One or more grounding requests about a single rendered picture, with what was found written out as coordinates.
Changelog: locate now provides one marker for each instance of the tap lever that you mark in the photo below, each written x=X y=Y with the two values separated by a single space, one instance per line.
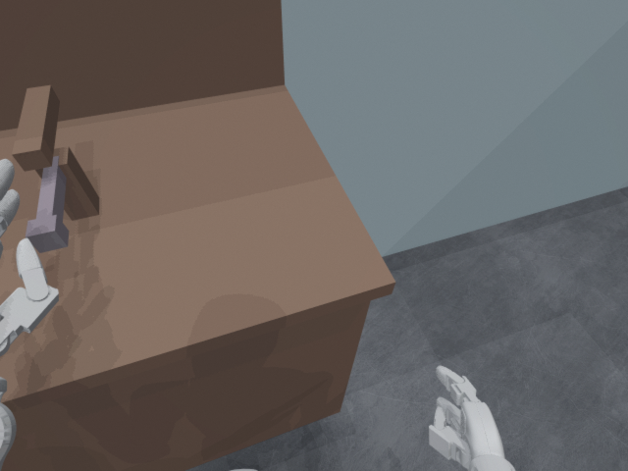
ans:
x=47 y=232

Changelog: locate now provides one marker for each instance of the right robot hand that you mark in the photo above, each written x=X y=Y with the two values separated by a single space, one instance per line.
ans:
x=472 y=432

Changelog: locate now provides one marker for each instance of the left robot hand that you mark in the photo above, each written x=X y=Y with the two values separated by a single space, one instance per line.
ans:
x=24 y=309

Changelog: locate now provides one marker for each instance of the counter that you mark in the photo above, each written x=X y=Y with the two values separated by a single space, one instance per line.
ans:
x=217 y=277

